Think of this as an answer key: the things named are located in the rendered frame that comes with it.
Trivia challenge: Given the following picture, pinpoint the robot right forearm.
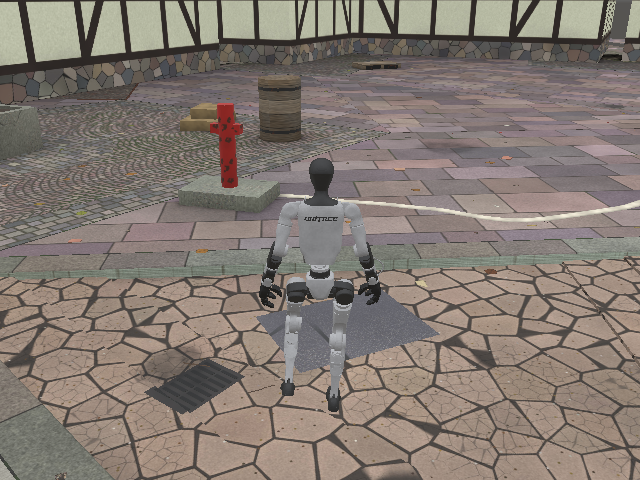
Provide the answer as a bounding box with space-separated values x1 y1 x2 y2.
359 242 379 285

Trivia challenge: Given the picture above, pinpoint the robot right shin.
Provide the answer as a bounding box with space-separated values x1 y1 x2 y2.
330 334 346 398

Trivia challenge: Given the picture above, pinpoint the left robot upper arm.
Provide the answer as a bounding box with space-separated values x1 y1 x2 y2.
272 201 300 257

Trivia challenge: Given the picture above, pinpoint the left robot hand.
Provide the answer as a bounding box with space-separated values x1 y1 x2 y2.
259 283 282 308

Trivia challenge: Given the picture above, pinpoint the robot left forearm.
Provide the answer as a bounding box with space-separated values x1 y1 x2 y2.
261 241 282 287

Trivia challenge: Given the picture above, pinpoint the robot right thigh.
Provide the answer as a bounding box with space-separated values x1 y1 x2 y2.
329 279 354 351

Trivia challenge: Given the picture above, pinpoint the right robot upper arm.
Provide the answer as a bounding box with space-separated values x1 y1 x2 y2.
342 202 369 257

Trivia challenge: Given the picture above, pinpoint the right robot hand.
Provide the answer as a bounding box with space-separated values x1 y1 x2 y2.
358 282 381 305

